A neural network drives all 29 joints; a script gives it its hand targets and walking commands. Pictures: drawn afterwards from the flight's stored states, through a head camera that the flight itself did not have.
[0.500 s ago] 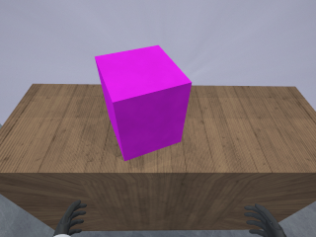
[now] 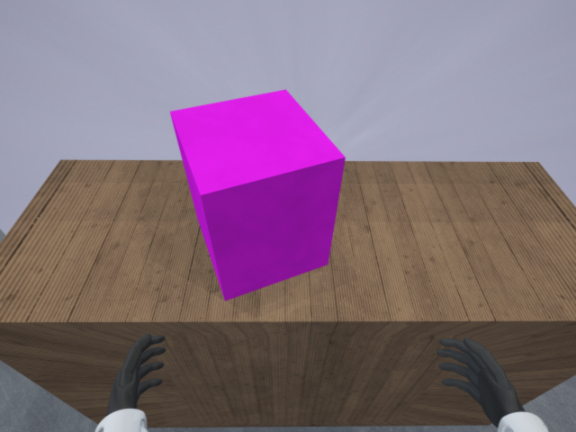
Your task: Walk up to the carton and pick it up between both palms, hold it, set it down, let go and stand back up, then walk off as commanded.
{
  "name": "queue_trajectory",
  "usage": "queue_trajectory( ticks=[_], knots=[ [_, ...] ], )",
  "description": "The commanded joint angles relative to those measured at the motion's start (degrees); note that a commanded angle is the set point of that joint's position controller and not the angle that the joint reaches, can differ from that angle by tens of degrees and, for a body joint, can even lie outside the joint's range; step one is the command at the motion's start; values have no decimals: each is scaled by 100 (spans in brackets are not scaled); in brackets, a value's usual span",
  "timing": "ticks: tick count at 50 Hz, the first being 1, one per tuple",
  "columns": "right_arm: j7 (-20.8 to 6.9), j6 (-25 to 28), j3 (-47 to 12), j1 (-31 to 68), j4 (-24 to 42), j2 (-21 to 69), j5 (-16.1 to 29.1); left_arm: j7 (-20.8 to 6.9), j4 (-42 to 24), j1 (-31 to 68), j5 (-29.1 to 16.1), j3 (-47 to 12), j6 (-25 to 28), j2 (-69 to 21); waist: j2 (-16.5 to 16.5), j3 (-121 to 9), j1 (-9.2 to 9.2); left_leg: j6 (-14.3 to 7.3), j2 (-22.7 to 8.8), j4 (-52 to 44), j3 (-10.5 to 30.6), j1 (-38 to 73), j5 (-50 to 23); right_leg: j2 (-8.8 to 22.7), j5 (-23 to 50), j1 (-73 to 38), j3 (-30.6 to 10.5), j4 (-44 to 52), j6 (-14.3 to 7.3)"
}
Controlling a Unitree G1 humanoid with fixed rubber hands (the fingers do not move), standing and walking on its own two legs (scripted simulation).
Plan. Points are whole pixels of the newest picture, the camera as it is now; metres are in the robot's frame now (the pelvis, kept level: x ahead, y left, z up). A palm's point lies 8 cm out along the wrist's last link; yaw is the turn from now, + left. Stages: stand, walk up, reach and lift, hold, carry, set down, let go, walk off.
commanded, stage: reach and lift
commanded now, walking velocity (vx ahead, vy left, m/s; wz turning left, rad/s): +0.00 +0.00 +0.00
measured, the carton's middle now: (255, 194) +0.49 +0.08 +0.06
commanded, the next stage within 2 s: none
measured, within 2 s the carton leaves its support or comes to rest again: neither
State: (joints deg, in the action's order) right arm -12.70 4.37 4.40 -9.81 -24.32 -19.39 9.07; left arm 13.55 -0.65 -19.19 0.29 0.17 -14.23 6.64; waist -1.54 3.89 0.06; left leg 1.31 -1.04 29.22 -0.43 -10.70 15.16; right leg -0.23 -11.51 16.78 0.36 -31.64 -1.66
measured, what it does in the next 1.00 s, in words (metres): stands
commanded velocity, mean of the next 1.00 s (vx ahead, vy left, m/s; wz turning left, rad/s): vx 0.00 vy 0.00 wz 0.00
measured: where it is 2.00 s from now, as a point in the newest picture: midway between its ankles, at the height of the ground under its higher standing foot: outside the picture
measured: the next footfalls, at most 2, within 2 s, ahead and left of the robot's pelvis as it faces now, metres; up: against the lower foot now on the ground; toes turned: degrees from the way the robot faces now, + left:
none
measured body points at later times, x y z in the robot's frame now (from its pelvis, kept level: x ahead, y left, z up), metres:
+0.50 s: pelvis +0.01 +0.00 +0.00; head +0.02 +0.00 +0.45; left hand +0.21 +0.19 +0.04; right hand +0.24 -0.26 +0.01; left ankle +0.01 +0.15 -0.73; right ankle +0.06 -0.10 -0.73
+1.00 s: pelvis +0.01 +0.00 +0.00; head +0.02 +0.00 +0.45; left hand +0.26 +0.17 +0.09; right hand +0.27 -0.24 +0.05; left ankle +0.01 +0.15 -0.73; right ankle +0.06 -0.10 -0.73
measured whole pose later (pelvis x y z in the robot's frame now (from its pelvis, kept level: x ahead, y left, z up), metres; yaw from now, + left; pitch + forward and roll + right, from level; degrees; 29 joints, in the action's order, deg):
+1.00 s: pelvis +0.01 +0.00 +0.00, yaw +0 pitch -2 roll +1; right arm -11.4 -3.1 2.1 -5.1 -9.8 -24.2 20.2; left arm 22.2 -23.3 -9.7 0.0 -4.5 -31.3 -1.9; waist -1.5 3.0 0.1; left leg 1.7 -1.2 28.0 -0.4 -10.7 15.0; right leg -0.4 -11.4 16.7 0.4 -30.3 -1.9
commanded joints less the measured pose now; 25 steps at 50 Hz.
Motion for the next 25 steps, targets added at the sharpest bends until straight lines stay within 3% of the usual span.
queue_trajectory(
  ticks=[1,7,8,12,13,14,23,25],
  knots=[
    [-158,310,272,-41,1331,-1745,612,218,-1670,-60,-266,-386,307,-373,-166,-1198,457,-6,15,-1169,-81,-290,-276,-89,-79,-1231,-101,1294,-334],
    [-199,443,208,-126,1427,-1851,847,337,-2140,-382,-248,-670,389,-667,-34,-1334,414,86,-22,-1040,34,270,-1095,-223,456,-1033,-16,1269,-431],
    [-203,483,156,-121,1535,-1843,894,363,-2199,-483,-237,-645,407,-699,-84,-1397,478,93,-24,-999,38,340,-1292,-245,560,-1053,-11,1257,-430],
    [-234,560,129,-87,1620,-1968,1003,448,-2504,-576,-263,-809,446,-877,-145,-1424,414,123,-49,-916,99,515,-1498,-299,633,-932,-5,1250,-459],
    [-240,593,101,33,1729,-1985,1021,472,-2556,-531,-217,-764,447,-885,-182,-1436,486,108,-58,-898,103,453,-1457,-291,585,-934,-20,1239,-469],
    [-248,608,101,30,1746,-2001,1033,495,-2611,-533,-205,-844,443,-947,-152,-1430,437,111,-54,-884,119,490,-1459,-312,538,-883,-15,1246,-488],
    [-311,639,-74,463,2007,-2171,1272,727,-3067,-165,-187,-1043,366,-1282,-221,-1357,572,60,-75,-838,134,340,-1160,-326,280,-636,-98,1159,-550],
    [-321,632,-37,615,2067,-2272,1298,760,-3137,-68,-213,-1080,313,-1383,-372,-1333,533,38,-85,-877,185,295,-877,-337,154,-624,-120,1154,-565]
  ],
)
